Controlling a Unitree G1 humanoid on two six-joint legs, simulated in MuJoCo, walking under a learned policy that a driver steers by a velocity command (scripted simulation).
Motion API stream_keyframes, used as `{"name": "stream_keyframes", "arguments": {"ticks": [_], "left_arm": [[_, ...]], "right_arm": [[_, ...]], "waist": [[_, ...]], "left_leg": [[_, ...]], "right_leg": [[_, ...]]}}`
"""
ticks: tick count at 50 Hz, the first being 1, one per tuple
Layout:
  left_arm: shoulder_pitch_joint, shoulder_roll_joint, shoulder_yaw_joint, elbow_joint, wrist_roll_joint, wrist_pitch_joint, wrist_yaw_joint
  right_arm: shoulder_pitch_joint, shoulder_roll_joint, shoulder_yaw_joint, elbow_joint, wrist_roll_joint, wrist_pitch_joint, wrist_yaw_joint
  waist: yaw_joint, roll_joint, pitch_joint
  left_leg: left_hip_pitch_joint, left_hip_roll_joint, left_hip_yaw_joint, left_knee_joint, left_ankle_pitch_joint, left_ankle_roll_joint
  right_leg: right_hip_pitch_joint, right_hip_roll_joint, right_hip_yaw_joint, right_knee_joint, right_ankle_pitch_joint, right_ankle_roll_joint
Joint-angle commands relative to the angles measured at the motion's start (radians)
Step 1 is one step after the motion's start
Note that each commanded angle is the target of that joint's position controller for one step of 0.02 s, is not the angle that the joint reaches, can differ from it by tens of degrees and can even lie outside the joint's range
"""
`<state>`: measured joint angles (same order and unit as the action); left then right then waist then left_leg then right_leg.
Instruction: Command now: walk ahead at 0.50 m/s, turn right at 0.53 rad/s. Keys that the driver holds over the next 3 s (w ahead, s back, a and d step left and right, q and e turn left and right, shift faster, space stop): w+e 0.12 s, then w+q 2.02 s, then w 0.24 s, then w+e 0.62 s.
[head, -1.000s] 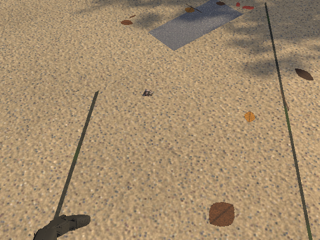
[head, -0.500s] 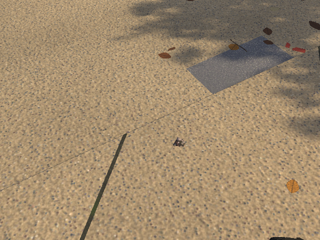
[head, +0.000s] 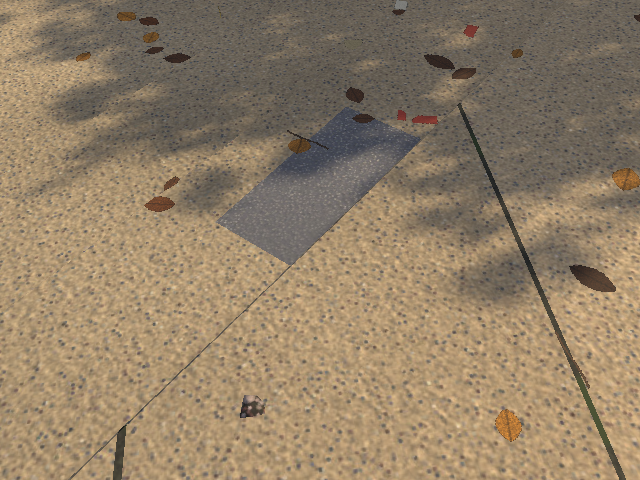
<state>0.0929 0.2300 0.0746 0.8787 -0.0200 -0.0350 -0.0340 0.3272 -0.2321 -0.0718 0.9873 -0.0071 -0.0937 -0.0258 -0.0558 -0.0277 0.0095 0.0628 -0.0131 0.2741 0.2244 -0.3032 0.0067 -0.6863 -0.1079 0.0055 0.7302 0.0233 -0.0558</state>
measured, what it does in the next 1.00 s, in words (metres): walks ahead, turning left: right foot, then left foot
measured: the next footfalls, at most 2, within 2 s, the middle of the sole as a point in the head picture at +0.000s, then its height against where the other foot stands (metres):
right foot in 0.12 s outside the picture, level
left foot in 0.70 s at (295, 446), level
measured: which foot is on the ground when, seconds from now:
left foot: down 0.00-0.12, up 0.14-0.68, down 0.70-1.00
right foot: up 0.00-0.10, down 0.12-0.70, up 0.72-1.00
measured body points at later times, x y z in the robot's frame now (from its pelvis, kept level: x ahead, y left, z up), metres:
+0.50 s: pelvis +0.28 -0.06 +0.01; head +0.30 -0.07 +0.46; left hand +0.33 +0.20 -0.12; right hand +0.42 -0.32 -0.12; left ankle +0.48 +0.12 -0.67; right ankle +0.20 -0.12 -0.74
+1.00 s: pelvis +0.58 -0.01 +0.01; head +0.61 +0.01 +0.46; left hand +0.71 +0.29 -0.08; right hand +0.72 -0.26 -0.11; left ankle +0.53 +0.06 -0.74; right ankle +0.78 -0.16 -0.68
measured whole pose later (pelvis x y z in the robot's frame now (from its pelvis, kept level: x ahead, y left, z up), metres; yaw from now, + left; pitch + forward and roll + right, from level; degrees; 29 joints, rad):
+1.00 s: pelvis +0.58 -0.01 +0.01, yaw +16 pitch +3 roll +0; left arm 0.05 0.27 0.06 0.75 0.01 -0.10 0.01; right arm 0.30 -0.26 -0.08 0.78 0.02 -0.05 0.00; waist -0.05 -0.02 0.02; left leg -0.19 -0.12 -0.11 0.36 -0.22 0.09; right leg -0.66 -0.10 0.11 0.71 -0.06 0.06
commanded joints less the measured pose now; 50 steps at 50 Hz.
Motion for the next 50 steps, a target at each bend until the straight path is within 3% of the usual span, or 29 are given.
{"name": "stream_keyframes", "arguments": {"ticks": [1, 3, 4, 5, 6, 7, 8, 9, 10, 11, 12, 13, 15, 17, 23, 28, 31, 33, 34, 35, 36, 37, 38, 39, 40, 42, 44, 47, 50], "left_arm": [[-0.137, 0.037, -0.001, -0.116, -0.003, -0.011, -0.022], [-0.100, 0.070, 0.014, -0.132, -0.005, -0.009, -0.030], [-0.029, 0.099, 0.029, -0.125, -0.008, -0.007, -0.029], [0.106, 0.144, 0.054, -0.097, -0.012, -0.007, -0.026], [0.270, 0.221, 0.094, -0.054, -0.012, -0.003, -0.008], [0.309, 0.322, 0.109, -0.034, -0.012, -0.003, 0.010], [0.359, 0.287, 0.086, -0.048, 0.004, -0.015, 0.007], [0.340, 0.208, 0.064, -0.035, 0.017, -0.025, 0.004], [0.260, 0.169, 0.052, -0.049, 0.011, -0.035, 0.005], [0.161, 0.124, 0.036, -0.068, 0.013, -0.042, 0.004], [0.108, 0.085, 0.024, -0.076, 0.023, -0.049, 0.005], [0.099, 0.080, 0.022, -0.070, 0.030, -0.056, 0.005], [0.117, 0.105, 0.027, -0.047, 0.027, -0.074, 0.009], [0.153, 0.126, 0.032, -0.025, 0.033, -0.082, 0.021], [0.181, 0.131, 0.024, -0.005, 0.032, -0.082, 0.047], [0.261, 0.137, 0.025, 0.038, 0.023, -0.057, 0.058], [0.230, 0.173, 0.032, 0.025, 0.018, -0.032, 0.071], [0.201, 0.208, 0.038, 0.011, 0.018, -0.017, 0.082], [0.169, 0.216, 0.037, 0.001, 0.012, -0.016, 0.083], [0.175, 0.194, 0.027, -0.022, 0.024, -0.031, 0.081], [0.269, 0.041, -0.019, -0.061, 0.037, -0.066, 0.054], [0.175, 0.131, -0.003, -0.082, -0.001, -0.114, 0.030], [0.099, 0.156, 0.001, -0.110, -0.032, -0.131, 0.022], [0.078, 0.145, 0.000, -0.111, -0.020, -0.135, 0.026], [0.076, 0.158, 0.012, -0.104, 0.010, -0.126, 0.036], [0.113, 0.151, 0.019, -0.111, 0.024, -0.096, 0.041], [0.095, 0.125, 0.012, -0.129, 0.032, -0.077, 0.048], [-0.022, 0.093, -0.003, -0.168, 0.036, -0.071, 0.050], [-0.109, 0.092, -0.008, -0.199, 0.022, -0.078, 0.038]], "right_arm": [[0.018, -0.175, -0.040, -0.039, 0.015, 0.010, -0.007], [-0.013, -0.206, -0.049, -0.054, 0.023, 0.020, -0.010], [-0.029, -0.222, -0.052, -0.061, 0.027, 0.028, -0.012], [-0.056, -0.232, -0.053, -0.070, 0.032, 0.034, -0.012], [-0.060, -0.225, -0.048, -0.083, 0.027, 0.032, -0.012], [0.027, -0.069, -0.004, -0.115, -0.016, 0.012, 0.003], [0.029, -0.074, 0.010, -0.125, 0.029, -0.037, 0.022], [-0.083, -0.138, -0.010, -0.136, 0.079, -0.059, 0.032], [-0.122, -0.138, -0.008, -0.142, 0.080, -0.064, 0.030], [-0.132, -0.143, -0.014, -0.123, 0.056, -0.056, 0.020], [-0.109, -0.151, -0.024, -0.108, 0.043, -0.038, 0.017], [-0.078, -0.141, -0.026, -0.096, 0.042, -0.018, 0.019], [-0.068, -0.109, -0.022, -0.090, 0.039, 0.012, 0.016], [-0.114, -0.098, -0.020, -0.103, 0.035, 0.025, 0.013], [-0.250, -0.074, -0.011, -0.145, 0.030, 0.012, 0.036], [-0.364, -0.046, 0.009, -0.212, 0.031, 0.012, 0.069], [-0.352, -0.074, -0.001, -0.246, 0.032, 0.013, 0.093], [-0.209, -0.132, -0.029, -0.234, 0.034, 0.021, 0.095], [-0.050, -0.189, -0.058, -0.202, 0.034, 0.023, 0.086], [0.085, -0.276, -0.085, -0.182, 0.025, 0.034, 0.061], [0.041, -0.319, -0.088, -0.210, 0.028, 0.029, 0.058], [0.081, -0.248, -0.065, -0.203, 0.017, 0.030, 0.056], [0.039, -0.185, -0.052, -0.211, 0.017, 0.024, 0.053], [-0.034, -0.155, -0.042, -0.225, 0.022, 0.016, 0.058], [-0.092, -0.121, -0.032, -0.241, 0.023, 0.013, 0.056], [-0.129, -0.128, -0.028, -0.268, 0.015, 0.014, 0.047], [-0.115, -0.165, -0.036, -0.276, 0.016, 0.012, 0.035], [-0.077, -0.198, -0.049, -0.280, 0.026, 0.021, 0.019], [-0.020, -0.196, -0.050, -0.275, 0.031, 0.035, 0.017]], "waist": [[-0.002, 0.071, 0.102], [0.042, 0.109, 0.051], [0.087, 0.131, 0.003], [0.166, 0.128, -0.068], [0.242, 0.077, -0.158], [0.148, -0.201, -0.224], [0.150, -0.173, -0.403], [0.184, -0.069, -0.287], [0.153, -0.031, -0.188], [0.110, 0.031, -0.122], [0.073, 0.020, -0.096], [0.050, 0.003, -0.086], [0.033, 0.003, -0.050], [0.046, 0.008, -0.013], [0.097, -0.019, 0.033], [0.137, -0.015, 0.081], [0.093, -0.058, 0.038], [0.001, -0.104, -0.055], [-0.089, -0.080, -0.132], [-0.129, 0.057, -0.235], [-0.008, 0.291, -0.336], [-0.074, 0.179, -0.389], [-0.069, 0.125, -0.257], [-0.012, 0.006, -0.139], [0.026, -0.014, -0.099], [0.077, 0.017, -0.058], [0.083, 0.040, -0.038], [0.042, 0.076, -0.023], [-0.008, 0.113, -0.037]], "left_leg": [[0.032, 0.326, -0.062, -0.017, 0.515, 0.130], [0.049, 0.326, -0.032, 0.099, 0.843, 0.110], [0.046, 0.321, -0.021, 0.212, 1.001, 0.099], [0.004, 0.295, -0.005, 0.396, 1.057, 0.076], [-0.178, 0.252, -0.001, 0.664, 0.869, 0.029], [-0.615, 0.099, -0.041, 1.030, -0.070, -0.021], [-0.774, -0.009, -0.288, 1.216, -0.302, -0.021], [-0.873, 0.049, -0.341, 1.237, -0.225, 0.009], [-0.868, 0.104, -0.334, 1.173, -0.137, 0.033], [-0.801, 0.154, -0.332, 1.097, -0.069, 0.034], [-0.726, 0.183, -0.346, 1.045, -0.024, 0.034], [-0.671, 0.198, -0.354, 1.016, 0.006, 0.035], [-0.670, 0.204, -0.352, 0.954, 0.050, 0.025], [-0.741, 0.193, -0.363, 0.878, 0.139, 0.013], [-0.764, 0.119, -0.324, 0.526, 0.462, 0.023], [-0.844, 0.090, -0.259, 0.394, 0.391, 0.053], [-0.750, 0.024, -0.172, 0.383, 0.233, 0.096], [-0.547, -0.039, -0.138, 0.396, 0.139, 0.141], [-0.311, -0.063, -0.160, 0.311, 0.207, 0.180], [-0.008, 0.099, -0.422, 0.295, 0.233, 0.246], [0.325, 0.353, -1.029, 0.172, 0.174, 0.473], [0.366, 0.342, -1.067, 0.092, 0.116, 0.447], [0.265, 0.306, -0.897, 0.093, 0.133, 0.390], [0.079, 0.258, -0.775, 0.077, 0.232, 0.351], [-0.051, 0.219, -0.691, 0.063, 0.311, 0.325], [-0.214, 0.182, -0.638, 0.017, 0.368, 0.323], [-0.304, 0.161, -0.582, -0.001, 0.433, 0.319], [-0.375, 0.092, -0.502, 0.012, 0.397, 0.265], [-0.361, 0.079, -0.518, 0.050, 0.305, 0.224]], "right_leg": [[-0.063, 0.013, -0.054, -0.057, -0.081, -0.027], [0.064, 0.074, -0.117, -0.065, -0.181, -0.062], [0.169, 0.116, -0.145, -0.062, -0.230, -0.083], [0.354, 0.162, -0.160, -0.119, -0.200, -0.115], [0.647, 0.155, -0.073, -0.178, -0.158, -0.159], [0.987, -0.116, 0.405, -0.210, -0.171, -0.293], [1.112, -0.272, 0.831, -0.422, -0.313, -0.408], [1.051, -0.250, 0.685, -0.452, -0.245, -0.334], [0.901, -0.220, 0.518, -0.436, -0.160, -0.284], [0.736, -0.181, 0.386, -0.443, -0.061, -0.244], [0.629, -0.148, 0.297, -0.466, -0.001, -0.222], [0.570, -0.132, 0.251, -0.496, 0.007, -0.207], [0.518, -0.119, 0.169, -0.544, 0.070, -0.196], [0.527, -0.109, 0.094, -0.570, 0.135, -0.178], [0.592, -0.067, -0.089, -0.607, 0.149, -0.082], [0.796, -0.130, -0.142, -0.549, 0.281, -0.068], [0.857, -0.156, -0.182, -0.407, 0.671, -0.057], [0.840, -0.158, -0.194, -0.187, 0.915, -0.040], [0.745, -0.122, -0.211, 0.028, 0.844, -0.014], [0.490, -0.060, -0.213, 0.355, 0.441, 0.024], [0.041, 0.196, -0.070, 0.737, -0.554, 0.091], [-0.080, 0.150, 0.133, 0.792, -0.560, 0.053], [-0.135, 0.093, 0.127, 0.733, -0.492, 0.027], [-0.102, 0.049, 0.109, 0.617, -0.431, 0.024], [-0.032, 0.017, 0.096, 0.519, -0.399, 0.033], [0.062, -0.002, 0.085, 0.427, -0.373, 0.063], [0.082, -0.003, 0.056, 0.307, -0.327, 0.098], [0.133, 0.039, 0.030, 0.046, -0.111, 0.123], [0.196, 0.092, 0.024, -0.134, 0.051, 0.121]]}}
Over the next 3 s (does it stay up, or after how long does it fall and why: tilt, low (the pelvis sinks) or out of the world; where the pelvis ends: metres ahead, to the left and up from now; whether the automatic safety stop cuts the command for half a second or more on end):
stays up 1.28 0.75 -0.07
